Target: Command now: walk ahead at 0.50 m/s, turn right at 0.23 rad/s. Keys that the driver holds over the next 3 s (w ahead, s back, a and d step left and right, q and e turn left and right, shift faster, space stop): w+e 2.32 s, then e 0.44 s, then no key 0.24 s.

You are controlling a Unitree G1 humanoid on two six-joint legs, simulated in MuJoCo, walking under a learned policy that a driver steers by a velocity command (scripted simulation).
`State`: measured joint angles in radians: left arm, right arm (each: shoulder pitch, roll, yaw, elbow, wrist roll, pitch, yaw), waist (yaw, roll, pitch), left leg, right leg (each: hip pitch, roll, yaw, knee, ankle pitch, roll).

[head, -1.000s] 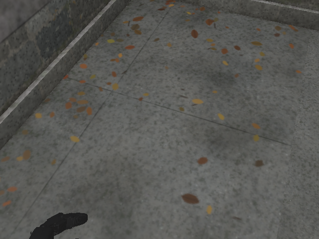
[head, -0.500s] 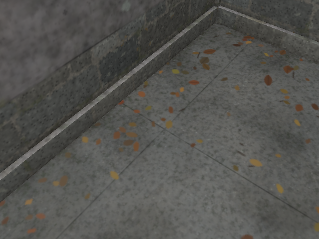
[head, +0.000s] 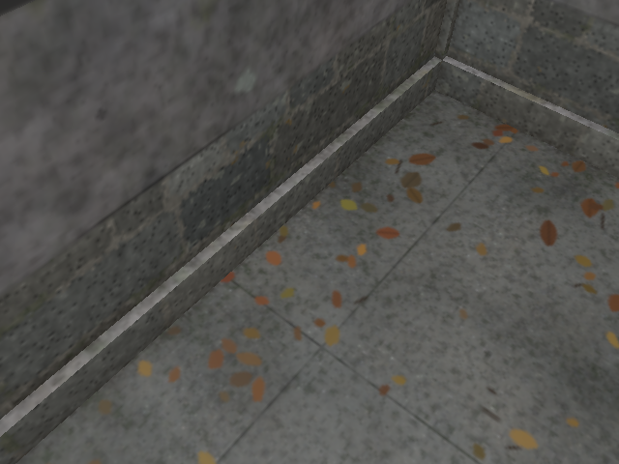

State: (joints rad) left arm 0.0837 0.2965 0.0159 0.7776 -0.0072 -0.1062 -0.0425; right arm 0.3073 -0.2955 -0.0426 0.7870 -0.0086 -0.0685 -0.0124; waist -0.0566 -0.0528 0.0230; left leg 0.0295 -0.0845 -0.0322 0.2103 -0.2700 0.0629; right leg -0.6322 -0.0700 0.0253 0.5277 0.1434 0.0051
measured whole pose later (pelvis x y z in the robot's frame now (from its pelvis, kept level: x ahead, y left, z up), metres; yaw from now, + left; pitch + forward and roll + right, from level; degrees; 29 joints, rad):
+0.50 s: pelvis +0.29 -0.07 +0.00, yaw -17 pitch +2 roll +1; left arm 0.32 0.31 0.04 0.73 -0.02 -0.03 0.00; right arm 0.08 -0.31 0.00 0.64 -0.02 -0.09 0.01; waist 0.07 0.03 0.04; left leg -0.62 0.05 -0.11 0.60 -0.03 -0.07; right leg -0.13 0.17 0.21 0.38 -0.25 -0.12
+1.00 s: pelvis +0.54 -0.16 +0.00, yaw -35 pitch +1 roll +2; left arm 0.11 0.32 0.05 0.61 -0.02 -0.03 -0.05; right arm 0.41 -0.34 -0.05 0.81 0.00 -0.07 -0.03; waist -0.09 -0.04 0.05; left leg 0.01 0.04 0.13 0.26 -0.29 -0.04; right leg -0.72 -0.08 0.05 0.81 0.00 0.02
